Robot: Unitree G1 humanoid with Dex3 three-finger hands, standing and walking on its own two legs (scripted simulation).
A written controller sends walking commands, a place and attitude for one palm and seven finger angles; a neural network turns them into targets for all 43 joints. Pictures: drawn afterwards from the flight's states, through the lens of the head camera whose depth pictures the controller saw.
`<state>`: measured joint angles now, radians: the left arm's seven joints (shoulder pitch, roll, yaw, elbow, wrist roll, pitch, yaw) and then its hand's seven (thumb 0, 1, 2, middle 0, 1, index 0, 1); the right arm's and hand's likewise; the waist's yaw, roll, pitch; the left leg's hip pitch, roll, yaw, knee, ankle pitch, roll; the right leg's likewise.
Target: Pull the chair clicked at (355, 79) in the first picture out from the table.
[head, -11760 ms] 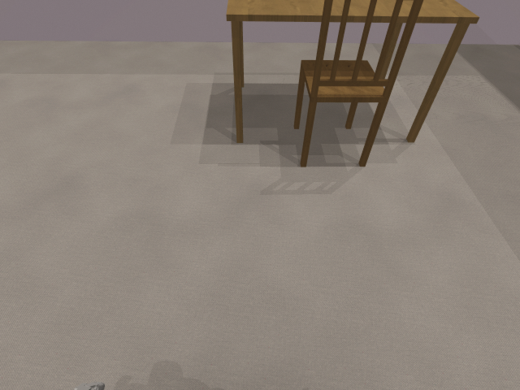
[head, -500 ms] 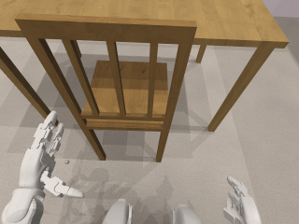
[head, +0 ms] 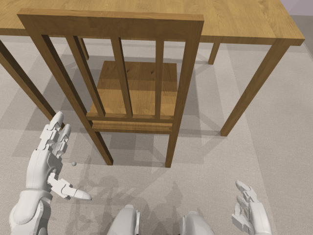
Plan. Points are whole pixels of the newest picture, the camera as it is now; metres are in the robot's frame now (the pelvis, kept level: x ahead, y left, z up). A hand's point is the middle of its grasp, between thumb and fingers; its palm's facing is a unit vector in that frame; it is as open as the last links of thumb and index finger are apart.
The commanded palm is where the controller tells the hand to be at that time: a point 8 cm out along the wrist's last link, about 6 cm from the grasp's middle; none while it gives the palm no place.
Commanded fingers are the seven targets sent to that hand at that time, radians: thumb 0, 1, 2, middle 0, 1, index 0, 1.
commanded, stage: aim the fingers beside a spindle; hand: left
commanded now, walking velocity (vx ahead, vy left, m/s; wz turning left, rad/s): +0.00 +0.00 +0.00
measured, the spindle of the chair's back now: (124, 85) +0.52 +0.14 +0.04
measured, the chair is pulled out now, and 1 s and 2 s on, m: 0.00 0.00 0.00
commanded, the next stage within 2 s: push the fingers through the gap in 1.84 s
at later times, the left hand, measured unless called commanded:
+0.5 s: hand (83, 146) +0.31 +0.20 +0.03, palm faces +0.03 -1.00 -0.04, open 16.9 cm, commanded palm +0.29 +0.26 +0.04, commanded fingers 0.00 -0.50 0.30 -0.06 -0.08 -0.06 -0.08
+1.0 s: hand (90, 134) +0.36 +0.21 +0.02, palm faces +0.02 -1.00 -0.03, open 16.9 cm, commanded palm +0.34 +0.26 +0.01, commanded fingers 0.00 -0.50 0.30 -0.06 -0.08 -0.06 -0.08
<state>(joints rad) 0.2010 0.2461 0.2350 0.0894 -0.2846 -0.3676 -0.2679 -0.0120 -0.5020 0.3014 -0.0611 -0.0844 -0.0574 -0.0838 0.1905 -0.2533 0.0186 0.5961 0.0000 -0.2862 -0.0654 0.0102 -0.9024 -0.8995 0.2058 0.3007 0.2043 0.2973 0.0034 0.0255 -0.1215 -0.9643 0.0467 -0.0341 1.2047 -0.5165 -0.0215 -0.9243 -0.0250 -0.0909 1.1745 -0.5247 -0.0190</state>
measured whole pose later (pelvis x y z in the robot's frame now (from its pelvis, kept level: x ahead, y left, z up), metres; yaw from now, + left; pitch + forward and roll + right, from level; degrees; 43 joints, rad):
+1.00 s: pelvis +0.00 +0.01 -0.02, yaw -1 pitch +21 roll -2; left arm -0.20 0.26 0.28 0.46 -0.23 -0.42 -0.25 -0.01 -0.50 0.30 -0.06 -0.08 -0.06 -0.08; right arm 0.20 -0.26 0.01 0.64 -0.02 -0.23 -0.04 0.01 -0.90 -0.90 0.21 0.30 0.20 0.30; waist -0.03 0.02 -0.15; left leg -1.12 0.04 -0.01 1.29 -0.54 -0.01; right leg -1.09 -0.03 -0.06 1.26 -0.54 -0.01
